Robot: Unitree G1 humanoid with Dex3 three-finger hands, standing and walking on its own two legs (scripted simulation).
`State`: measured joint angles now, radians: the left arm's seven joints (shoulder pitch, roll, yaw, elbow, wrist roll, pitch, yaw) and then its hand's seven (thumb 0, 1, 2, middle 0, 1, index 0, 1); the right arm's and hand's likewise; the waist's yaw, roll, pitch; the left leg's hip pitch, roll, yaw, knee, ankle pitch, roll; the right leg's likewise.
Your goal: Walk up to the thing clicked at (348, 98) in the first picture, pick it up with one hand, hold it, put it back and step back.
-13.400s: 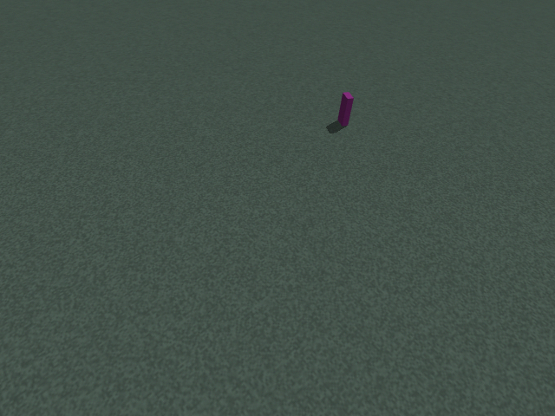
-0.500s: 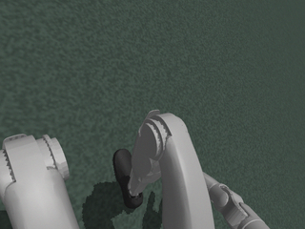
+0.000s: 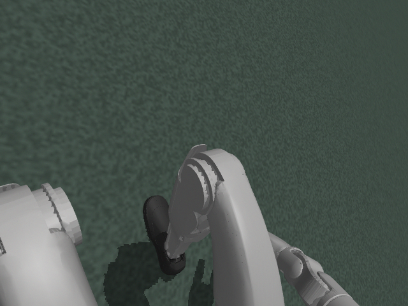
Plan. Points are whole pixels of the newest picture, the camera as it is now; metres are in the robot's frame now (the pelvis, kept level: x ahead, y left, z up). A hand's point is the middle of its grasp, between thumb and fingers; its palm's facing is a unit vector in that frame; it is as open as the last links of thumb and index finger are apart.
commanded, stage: close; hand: left
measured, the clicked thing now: out of the picture +0.47 +0.30 -0.19
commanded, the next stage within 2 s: settle in 1.16 s
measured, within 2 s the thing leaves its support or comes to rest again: leaves its support in 1.66 s
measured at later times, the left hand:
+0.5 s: hand out of the picture +0.45 +0.30 -0.16, palm faces +0.46 -0.89 -0.04, open 10.4 cm
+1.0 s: hand out of the picture +0.45 +0.30 -0.16, palm faces +0.45 -0.89 -0.02, open 10.7 cm
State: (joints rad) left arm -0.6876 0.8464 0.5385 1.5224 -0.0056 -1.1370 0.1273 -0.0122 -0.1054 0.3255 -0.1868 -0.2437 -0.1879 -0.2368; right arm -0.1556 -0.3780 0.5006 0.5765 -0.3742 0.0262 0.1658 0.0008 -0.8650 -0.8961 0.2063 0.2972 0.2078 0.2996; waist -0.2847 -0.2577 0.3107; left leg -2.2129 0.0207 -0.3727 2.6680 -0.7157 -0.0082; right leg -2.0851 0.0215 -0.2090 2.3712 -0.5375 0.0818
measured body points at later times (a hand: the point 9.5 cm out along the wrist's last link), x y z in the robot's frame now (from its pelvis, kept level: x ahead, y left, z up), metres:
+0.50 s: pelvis +0.00 +0.00 +0.01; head +0.24 +0.18 +0.34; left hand +0.42 +0.35 -0.16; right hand +0.16 -0.25 -0.03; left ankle +0.08 +0.12 -0.25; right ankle +0.16 -0.13 -0.25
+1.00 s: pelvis +0.00 +0.00 +0.01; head +0.24 +0.19 +0.33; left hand +0.42 +0.35 -0.16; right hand +0.16 -0.25 -0.03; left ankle +0.08 +0.12 -0.25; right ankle +0.16 -0.13 -0.25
